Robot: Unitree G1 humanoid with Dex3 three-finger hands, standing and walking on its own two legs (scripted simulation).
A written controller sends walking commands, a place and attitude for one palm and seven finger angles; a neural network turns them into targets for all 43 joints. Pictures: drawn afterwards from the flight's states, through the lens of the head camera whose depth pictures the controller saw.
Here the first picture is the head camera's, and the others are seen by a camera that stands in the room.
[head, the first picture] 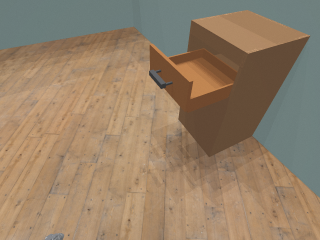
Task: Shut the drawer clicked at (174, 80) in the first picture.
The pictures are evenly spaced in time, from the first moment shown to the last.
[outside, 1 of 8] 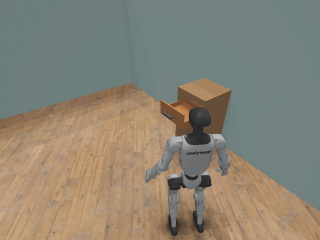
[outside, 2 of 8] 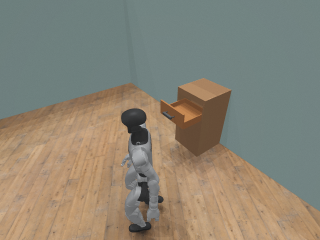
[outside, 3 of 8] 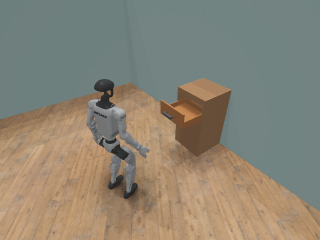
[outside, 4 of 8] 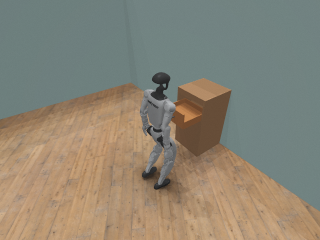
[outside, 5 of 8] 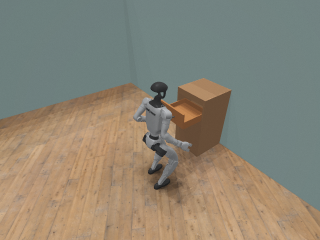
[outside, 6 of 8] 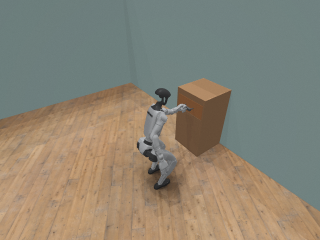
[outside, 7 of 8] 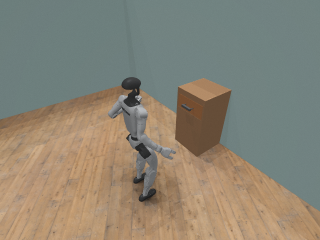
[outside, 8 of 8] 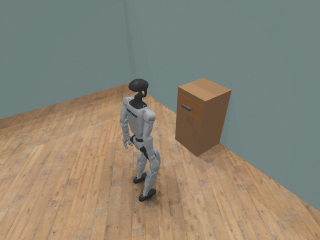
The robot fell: no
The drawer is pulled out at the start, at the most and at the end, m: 0.28 0.28 0.00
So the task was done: yes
